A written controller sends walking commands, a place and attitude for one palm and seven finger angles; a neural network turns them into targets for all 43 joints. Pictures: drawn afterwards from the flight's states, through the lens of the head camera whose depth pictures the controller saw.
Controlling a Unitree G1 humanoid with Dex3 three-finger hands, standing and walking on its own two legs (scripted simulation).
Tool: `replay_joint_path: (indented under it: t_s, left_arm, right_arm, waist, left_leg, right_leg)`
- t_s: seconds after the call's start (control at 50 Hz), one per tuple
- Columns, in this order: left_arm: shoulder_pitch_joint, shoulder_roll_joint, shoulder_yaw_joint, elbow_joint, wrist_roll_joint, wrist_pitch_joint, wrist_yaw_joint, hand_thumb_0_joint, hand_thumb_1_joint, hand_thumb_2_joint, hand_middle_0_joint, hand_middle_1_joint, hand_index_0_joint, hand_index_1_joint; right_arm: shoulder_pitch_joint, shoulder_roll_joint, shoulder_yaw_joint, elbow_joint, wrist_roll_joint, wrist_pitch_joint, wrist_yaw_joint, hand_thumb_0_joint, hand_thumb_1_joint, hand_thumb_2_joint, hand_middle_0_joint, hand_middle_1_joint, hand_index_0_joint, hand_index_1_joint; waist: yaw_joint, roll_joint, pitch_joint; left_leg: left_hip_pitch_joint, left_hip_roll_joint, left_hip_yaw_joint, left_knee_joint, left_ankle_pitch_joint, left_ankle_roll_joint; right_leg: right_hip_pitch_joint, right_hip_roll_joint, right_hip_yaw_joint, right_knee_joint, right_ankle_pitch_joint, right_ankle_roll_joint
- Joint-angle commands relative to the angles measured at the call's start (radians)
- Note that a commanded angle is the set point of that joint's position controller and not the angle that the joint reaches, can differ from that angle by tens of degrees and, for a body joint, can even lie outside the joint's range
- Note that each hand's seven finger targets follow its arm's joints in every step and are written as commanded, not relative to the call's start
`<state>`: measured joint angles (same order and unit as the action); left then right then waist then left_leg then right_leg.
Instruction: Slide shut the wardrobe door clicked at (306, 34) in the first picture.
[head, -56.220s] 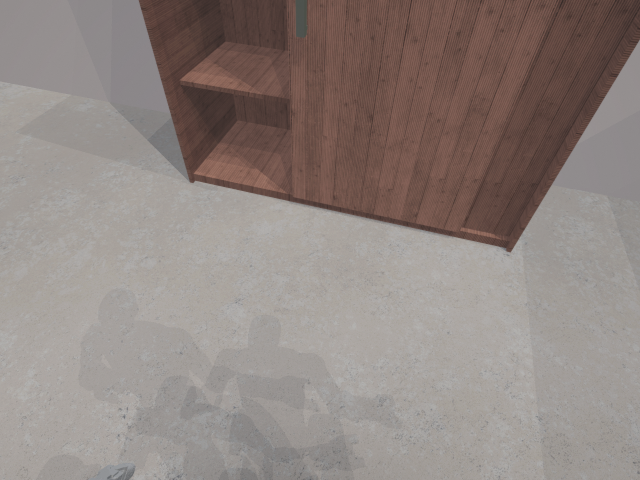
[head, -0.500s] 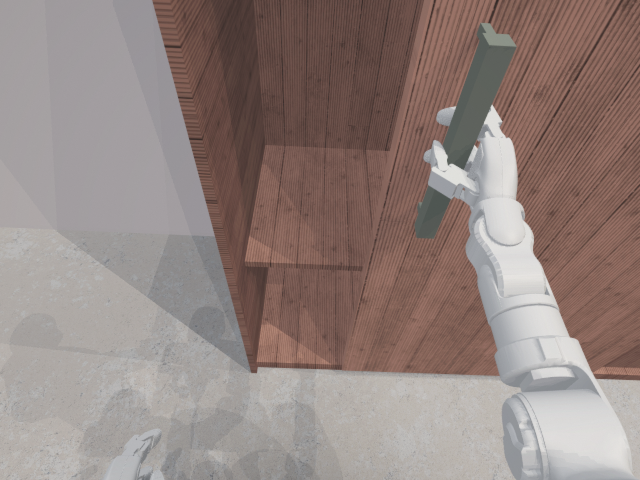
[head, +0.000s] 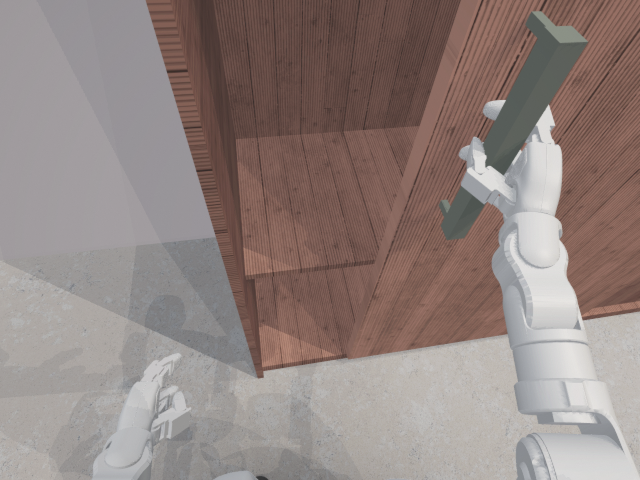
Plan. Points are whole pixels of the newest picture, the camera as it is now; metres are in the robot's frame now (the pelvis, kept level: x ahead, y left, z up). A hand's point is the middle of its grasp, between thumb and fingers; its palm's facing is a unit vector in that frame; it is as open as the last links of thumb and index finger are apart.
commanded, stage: step sideways, sliding the door along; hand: right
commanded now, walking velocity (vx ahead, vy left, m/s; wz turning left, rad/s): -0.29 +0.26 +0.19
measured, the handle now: (486, 147) +0.45 -0.20 +0.16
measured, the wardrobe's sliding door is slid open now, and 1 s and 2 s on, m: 0.26 0.18 0.18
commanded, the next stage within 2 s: none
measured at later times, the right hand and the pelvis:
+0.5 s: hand (435, 180) +0.40 -0.12 +0.16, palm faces +0.13 +0.99 -0.05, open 6.9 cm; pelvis +0.03 -0.03 +0.00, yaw +0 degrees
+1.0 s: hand (419, 182) +0.39 -0.11 +0.16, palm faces -0.03 +1.00 -0.07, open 6.6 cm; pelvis +0.02 -0.03 +0.00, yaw +4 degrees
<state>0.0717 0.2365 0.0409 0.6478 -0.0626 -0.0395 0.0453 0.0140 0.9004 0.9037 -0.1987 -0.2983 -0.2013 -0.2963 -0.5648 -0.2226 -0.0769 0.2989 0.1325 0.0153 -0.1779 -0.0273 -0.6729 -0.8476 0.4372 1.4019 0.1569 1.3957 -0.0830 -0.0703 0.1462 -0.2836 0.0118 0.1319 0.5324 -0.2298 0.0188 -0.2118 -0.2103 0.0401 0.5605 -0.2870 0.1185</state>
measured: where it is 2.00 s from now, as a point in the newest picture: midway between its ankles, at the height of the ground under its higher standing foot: outside the picture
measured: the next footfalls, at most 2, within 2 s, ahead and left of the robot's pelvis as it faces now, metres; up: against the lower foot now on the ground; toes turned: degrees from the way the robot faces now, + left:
none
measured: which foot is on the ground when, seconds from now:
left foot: down 0.00-1.00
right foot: down 0.00-1.00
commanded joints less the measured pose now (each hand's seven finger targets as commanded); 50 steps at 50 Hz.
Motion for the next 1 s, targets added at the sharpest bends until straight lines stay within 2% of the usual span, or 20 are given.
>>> replay_joint_path:
  t_s: [0.0,0.04,0.12,0.2,0.26,0.34,0.38,0.44,0.46,0.52,0.56,0.58,0.64,0.66,0.7,0.76,0.8,0.84,0.92,0.98]
  left_arm:
    - [-0.058,0.071,0.022,-0.167,-0.005,-0.037,-0.003,0.0,0.9,0.9,-0.2,-0.3,-0.2,-0.3]
    - [-0.068,0.073,0.024,-0.179,-0.004,-0.035,-0.007,0.0,0.9,0.9,-0.2,-0.3,-0.2,-0.3]
    - [-0.072,0.083,0.023,-0.197,0.005,-0.043,-0.014,0.0,0.9,0.9,-0.2,-0.3,-0.2,-0.3]
    - [-0.075,0.079,0.019,-0.205,0.01,-0.053,-0.013,0.0,0.9,0.9,-0.2,-0.3,-0.2,-0.3]
    - [-0.079,0.076,0.014,-0.194,0.012,-0.053,-0.01,0.0,0.9,0.9,-0.2,-0.3,-0.2,-0.3]
    - [-0.096,0.067,0.008,-0.208,0.018,-0.042,-0.018,0.0,0.9,0.9,-0.2,-0.3,-0.2,-0.3]
    - [-0.101,0.073,0.007,-0.211,0.02,-0.035,-0.021,0.0,0.9,0.9,-0.2,-0.3,-0.2,-0.3]
    - [-0.115,0.066,0.003,-0.223,0.021,-0.029,-0.028,0.0,0.9,0.9,-0.2,-0.3,-0.2,-0.3]
    - [-0.1,0.085,0.012,-0.206,0.024,-0.025,-0.024,0.0,0.9,0.9,-0.2,-0.3,-0.2,-0.3]
    - [-0.102,0.078,0.014,-0.214,0.026,-0.009,-0.032,0.0,0.9,0.9,-0.2,-0.3,-0.2,-0.3]
    - [-0.102,0.09,0.018,-0.209,0.031,-0.002,-0.038,0.0,0.9,0.9,-0.2,-0.3,-0.2,-0.3]
    - [-0.106,0.079,0.015,-0.213,0.034,0.004,-0.044,0.0,0.9,0.9,-0.2,-0.3,-0.2,-0.3]
    - [-0.121,0.068,0.013,-0.223,0.034,0.014,-0.051,0.0,0.9,0.9,-0.2,-0.3,-0.2,-0.3]
    - [-0.113,0.08,0.019,-0.217,0.035,0.018,-0.048,0.0,0.9,0.9,-0.2,-0.3,-0.2,-0.3]
    - [-0.113,0.064,0.014,-0.218,0.034,0.024,-0.052,0.0,0.9,0.9,-0.2,-0.3,-0.2,-0.3]
    - [-0.117,0.056,0.011,-0.208,0.027,0.034,-0.047,0.0,0.9,0.9,-0.2,-0.3,-0.2,-0.3]
    - [-0.115,0.042,0.01,-0.206,0.026,0.037,-0.043,0.0,0.9,0.9,-0.2,-0.3,-0.2,-0.3]
    - [-0.117,0.038,0.011,-0.201,0.028,0.037,-0.039,0.0,0.9,0.9,-0.2,-0.3,-0.2,-0.3]
    - [-0.135,0.038,0.014,-0.209,0.021,0.042,-0.04,0.0,0.9,0.9,-0.2,-0.3,-0.2,-0.3]
    - [-0.122,0.035,0.018,-0.202,0.016,0.041,-0.034,0.0,0.9,0.9,-0.2,-0.3,-0.2,-0.3]
  right_arm:
    - [-0.4,0.095,0.259,-0.507,-0.057,-0.172,0.096,0.0,-0.9,-0.9,0.45,1.4,0.45,1.4]
    - [-0.38,0.079,0.252,-0.555,-0.061,-0.184,0.095,0.0,-0.9,-0.9,0.45,1.4,0.45,1.4]
    - [-0.308,0.119,0.297,-0.623,-0.059,-0.179,0.094,0.0,-0.9,-0.9,0.45,1.4,0.45,1.4]
    - [-0.243,0.14,0.33,-0.668,-0.068,-0.173,0.089,0.0,-0.9,-0.9,0.45,1.4,0.45,1.4]
    - [-0.218,0.141,0.354,-0.719,-0.074,-0.169,0.082,0.0,-0.9,-0.9,0.45,1.4,0.45,1.4]
    - [-0.184,0.213,0.421,-0.761,-0.08,-0.159,0.087,0.0,-0.9,-0.9,0.45,1.4,0.45,1.4]
    - [-0.17,0.244,0.455,-0.775,-0.084,-0.154,0.085,0.0,-0.9,-0.9,0.45,1.4,0.45,1.4]
    - [-0.174,0.283,0.506,-0.789,-0.098,-0.152,0.087,0.0,-0.9,-0.9,0.45,1.4,0.45,1.4]
    - [-0.188,0.218,0.458,-0.808,-0.098,-0.155,0.078,0.0,-0.9,-0.9,0.45,1.4,0.45,1.4]
    - [-0.186,0.196,0.414,-0.795,-0.101,-0.165,0.084,0.0,-0.9,-0.9,0.45,1.4,0.45,1.4]
    - [-0.199,0.16,0.387,-0.805,-0.104,-0.175,0.089,0.0,-0.9,-0.9,0.45,1.4,0.45,1.4]
    - [-0.18,0.183,0.389,-0.771,-0.1,-0.176,0.095,0.0,-0.9,-0.9,0.45,1.4,0.45,1.4]
    - [-0.204,0.165,0.365,-0.74,-0.1,-0.184,0.105,0.0,-0.9,-0.9,0.45,1.4,0.45,1.4]
    - [-0.211,0.125,0.336,-0.746,-0.102,-0.185,0.099,0.0,-0.9,-0.9,0.45,1.4,0.45,1.4]
    - [-0.221,0.141,0.339,-0.737,-0.101,-0.185,0.101,0.0,-0.9,-0.9,0.45,1.4,0.45,1.4]
    - [-0.205,0.104,0.311,-0.711,-0.098,-0.18,0.094,0.0,-0.9,-0.9,0.45,1.4,0.45,1.4]
    - [-0.212,0.113,0.315,-0.716,-0.093,-0.178,0.089,0.0,-0.9,-0.9,0.45,1.4,0.45,1.4]
    - [-0.206,0.108,0.308,-0.711,-0.087,-0.179,0.086,0.0,-0.9,-0.9,0.45,1.4,0.45,1.4]
    - [-0.212,0.12,0.313,-0.678,-0.085,-0.174,0.086,0.0,-0.9,-0.9,0.45,1.4,0.45,1.4]
    - [-0.249,0.129,0.319,-0.665,-0.083,-0.173,0.083,0.0,-0.9,-0.9,0.45,1.4,0.45,1.4]
  waist:
    - [0.109,0.071,-0.556]
    - [0.106,0.065,-0.568]
    - [0.092,-0.008,-0.566]
    - [0.087,0.049,-0.573]
    - [0.091,0.106,-0.588]
    - [0.085,0.105,-0.58]
    - [0.086,0.047,-0.568]
    - [0.085,0.089,-0.564]
    - [0.093,0.074,-0.579]
    - [0.095,0.088,-0.595]
    - [0.099,0.018,-0.584]
    - [0.097,-0.018,-0.56]
    - [0.098,-0.039,-0.523]
    - [0.099,-0.034,-0.528]
    - [0.103,-0.063,-0.534]
    - [0.11,0.024,-0.539]
    - [0.115,0.04,-0.559]
    - [0.115,0.025,-0.564]
    - [0.11,0.014,-0.537]
    - [0.116,0.075,-0.568]
  left_leg:
    - [0.223,0.108,-0.143,-0.035,0.617,-0.001]
    - [0.22,0.117,-0.148,-0.031,0.631,0.0]
    - [0.196,0.102,-0.136,-0.018,0.589,-0.02]
    - [0.219,0.126,-0.151,0.005,0.726,-0.011]
    - [0.25,0.165,-0.175,0.038,0.862,0.003]
    - [0.182,0.132,-0.146,0.061,0.746,-0.018]
    - [0.152,0.114,-0.131,0.071,0.641,-0.022]
    - [0.129,0.11,-0.139,0.072,0.658,-0.013]
    - [0.125,0.109,-0.127,0.088,0.686,-0.014]
    - [0.117,0.082,-0.099,0.103,0.658,-0.012]
    - [0.085,0.062,-0.087,0.107,0.526,-0.017]
    - [0.064,0.048,-0.082,0.103,0.427,-0.019]
    - [0.046,0.028,-0.075,0.082,0.327,-0.021]
    - [0.054,0.031,-0.077,0.07,0.355,-0.021]
    - [0.078,0.034,-0.085,0.056,0.393,-0.01]
    - [0.114,0.074,-0.121,0.05,0.561,0.006]
    - [0.119,0.1,-0.147,0.067,0.651,0.019]
    - [0.11,0.098,-0.141,0.074,0.656,0.012]
    - [0.089,0.071,-0.129,0.055,0.49,-0.002]
    - [0.121,0.094,-0.147,0.033,0.613,0.015]
  right_leg:
    - [0.185,-0.021,-0.062,0.042,0.563,-0.088]
    - [0.189,-0.025,-0.078,0.034,0.516,-0.09]
    - [0.229,-0.056,-0.088,0.007,0.614,-0.107]
    - [0.216,-0.033,-0.115,0.045,0.588,-0.103]
    - [0.177,-0.005,-0.136,0.055,0.464,-0.098]
    - [0.208,-0.028,-0.12,0.035,0.56,-0.118]
    - [0.212,-0.042,-0.121,0.009,0.591,-0.124]
    - [0.215,-0.037,-0.136,0.039,0.582,-0.123]
    - [0.244,-0.038,-0.152,0.03,0.631,-0.118]
    - [0.28,-0.06,-0.155,0.059,0.797,-0.115]
    - [0.311,-0.078,-0.154,0.032,0.881,-0.115]
    - [0.307,-0.095,-0.141,0.019,0.895,-0.12]
    - [0.304,-0.125,-0.149,0.013,0.854,-0.119]
    - [0.324,-0.122,-0.163,0.015,0.875,-0.114]
    - [0.304,-0.117,-0.159,0.037,0.863,-0.105]
    - [0.266,-0.092,-0.172,0.066,0.76,-0.089]
    - [0.253,-0.068,-0.167,0.068,0.685,-0.08]
    - [0.262,-0.07,-0.168,0.054,0.684,-0.083]
    - [0.243,-0.093,-0.167,0.04,0.659,-0.096]
    - [0.225,-0.05,-0.175,0.07,0.56,-0.085]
